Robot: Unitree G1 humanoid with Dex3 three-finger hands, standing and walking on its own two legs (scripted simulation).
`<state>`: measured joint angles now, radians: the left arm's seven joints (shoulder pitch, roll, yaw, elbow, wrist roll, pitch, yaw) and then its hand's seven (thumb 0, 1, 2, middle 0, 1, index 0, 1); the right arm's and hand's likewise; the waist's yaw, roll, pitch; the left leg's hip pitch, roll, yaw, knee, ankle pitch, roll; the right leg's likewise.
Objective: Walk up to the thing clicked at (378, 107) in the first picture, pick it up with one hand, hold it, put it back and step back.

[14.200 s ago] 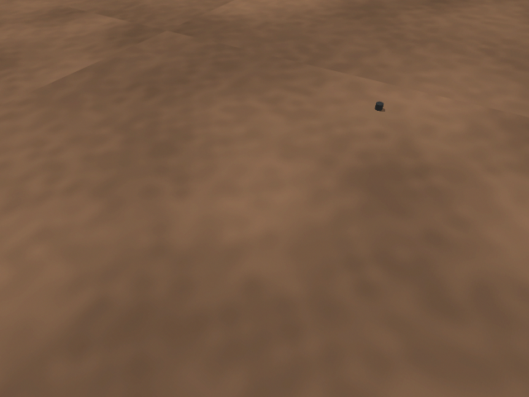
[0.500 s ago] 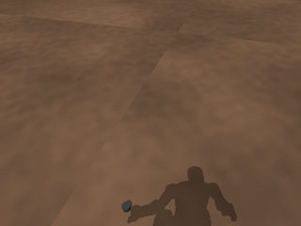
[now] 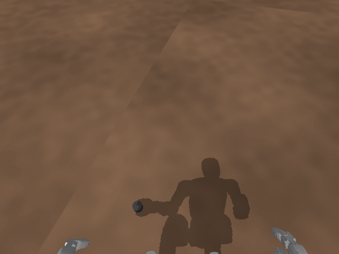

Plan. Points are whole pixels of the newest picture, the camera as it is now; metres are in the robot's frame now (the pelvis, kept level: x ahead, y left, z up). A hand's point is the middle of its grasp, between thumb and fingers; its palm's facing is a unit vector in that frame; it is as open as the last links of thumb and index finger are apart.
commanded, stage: rise first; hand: left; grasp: from above
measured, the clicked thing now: (137, 206) +0.44 +0.22 -0.71
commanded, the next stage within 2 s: none
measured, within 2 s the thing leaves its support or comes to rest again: neither
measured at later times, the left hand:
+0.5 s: hand out of the picture +0.15 +0.26 -0.23, palm faces -0.29 -0.78 -0.55, open 14.1 cm
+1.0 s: hand (109, 228) +0.29 +0.28 -0.43, palm faces -0.47 -0.28 -0.84, open 14.0 cm
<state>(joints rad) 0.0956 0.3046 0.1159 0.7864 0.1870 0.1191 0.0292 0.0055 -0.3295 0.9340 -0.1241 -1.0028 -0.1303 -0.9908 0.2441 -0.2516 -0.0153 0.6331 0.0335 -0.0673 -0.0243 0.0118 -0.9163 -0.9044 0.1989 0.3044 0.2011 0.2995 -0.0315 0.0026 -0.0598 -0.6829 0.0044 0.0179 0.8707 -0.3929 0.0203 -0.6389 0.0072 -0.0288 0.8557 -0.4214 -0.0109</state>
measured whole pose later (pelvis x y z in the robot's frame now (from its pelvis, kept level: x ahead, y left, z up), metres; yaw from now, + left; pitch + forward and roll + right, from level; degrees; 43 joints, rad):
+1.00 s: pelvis -0.08 -0.01 -0.29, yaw -3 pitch +34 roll -4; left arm -0.51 0.58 0.11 0.95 0.88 -0.20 0.17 0.00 -0.51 1.01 -0.08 -1.06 -0.08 -1.06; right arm 0.08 -0.27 -0.05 0.72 -0.02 -0.15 0.05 0.01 -0.87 -0.90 0.20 0.30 0.20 0.30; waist -0.03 0.01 -0.13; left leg -2.01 0.05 -0.04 2.04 -0.64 0.02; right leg -1.94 0.02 -0.10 2.02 -0.68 -0.05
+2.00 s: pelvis -0.08 +0.00 -0.39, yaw -10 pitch +34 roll -9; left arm -0.88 0.79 0.15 1.38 1.25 -0.28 0.40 0.00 -0.52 0.98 -0.10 -1.01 -0.10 -1.00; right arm 0.10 -0.27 0.06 0.75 -0.14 -0.04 0.13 0.00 -0.92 -0.91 0.20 0.30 0.20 0.30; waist -0.18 -0.04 -0.02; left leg -2.32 0.07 -0.11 2.39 -0.68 0.05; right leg -2.22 0.04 -0.17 2.31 -0.69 -0.03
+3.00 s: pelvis -0.08 +0.00 -0.41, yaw -12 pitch +32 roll -11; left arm -0.93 0.87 0.14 1.46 1.26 -0.28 0.41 0.00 -0.54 1.00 -0.08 -1.03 -0.08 -1.03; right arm 0.11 -0.28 0.13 0.72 -0.16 -0.07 0.15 0.00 -0.91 -0.90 0.20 0.30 0.20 0.30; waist -0.23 -0.07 0.03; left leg -2.36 0.07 -0.14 2.46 -0.69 0.05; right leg -2.24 0.04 -0.19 2.36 -0.70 -0.02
